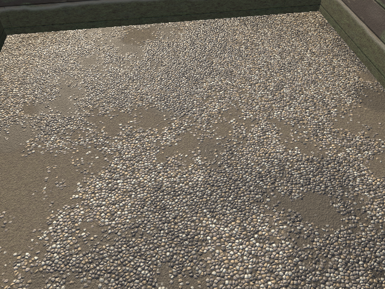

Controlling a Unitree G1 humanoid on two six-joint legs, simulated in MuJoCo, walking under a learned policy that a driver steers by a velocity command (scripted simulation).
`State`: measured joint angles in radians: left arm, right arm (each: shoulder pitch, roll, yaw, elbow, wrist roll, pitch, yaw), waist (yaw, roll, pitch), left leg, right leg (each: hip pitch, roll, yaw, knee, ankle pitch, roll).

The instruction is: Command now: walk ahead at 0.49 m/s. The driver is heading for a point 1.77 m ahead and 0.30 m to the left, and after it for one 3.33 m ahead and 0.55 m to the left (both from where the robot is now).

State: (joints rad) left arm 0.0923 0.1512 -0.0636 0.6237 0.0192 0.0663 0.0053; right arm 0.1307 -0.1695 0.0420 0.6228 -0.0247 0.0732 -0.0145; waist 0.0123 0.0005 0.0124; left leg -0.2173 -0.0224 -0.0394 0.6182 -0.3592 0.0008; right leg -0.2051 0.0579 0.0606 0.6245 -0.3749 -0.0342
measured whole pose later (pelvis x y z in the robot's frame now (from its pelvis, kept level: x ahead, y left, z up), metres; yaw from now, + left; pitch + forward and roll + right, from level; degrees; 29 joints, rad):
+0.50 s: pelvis +0.00 -0.01 +0.00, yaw +0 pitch -2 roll +0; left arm 0.10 0.15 -0.07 0.60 0.02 0.06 0.00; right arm 0.12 -0.16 0.04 0.61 -0.02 0.07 -0.01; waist 0.01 0.00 0.00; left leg -0.22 -0.02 -0.04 0.63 -0.37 -0.01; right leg -0.21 0.06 0.05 0.64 -0.38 -0.04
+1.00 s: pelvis +0.00 -0.01 +0.00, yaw +1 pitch -2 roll +0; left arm 0.11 0.14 -0.08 0.60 0.02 0.05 -0.01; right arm 0.12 -0.15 0.05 0.62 -0.03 0.08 -0.01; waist 0.02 0.00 -0.01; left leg -0.21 -0.02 -0.05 0.59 -0.35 -0.02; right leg -0.20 0.06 0.04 0.60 -0.37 -0.04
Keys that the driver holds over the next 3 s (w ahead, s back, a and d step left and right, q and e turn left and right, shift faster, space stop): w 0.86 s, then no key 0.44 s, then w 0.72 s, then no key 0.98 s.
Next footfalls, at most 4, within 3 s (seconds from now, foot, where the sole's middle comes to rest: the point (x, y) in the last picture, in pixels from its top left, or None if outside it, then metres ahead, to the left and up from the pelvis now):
none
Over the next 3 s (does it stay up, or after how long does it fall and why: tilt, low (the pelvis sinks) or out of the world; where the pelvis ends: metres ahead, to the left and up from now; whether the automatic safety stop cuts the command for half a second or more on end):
stays up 0.01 0.00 0.02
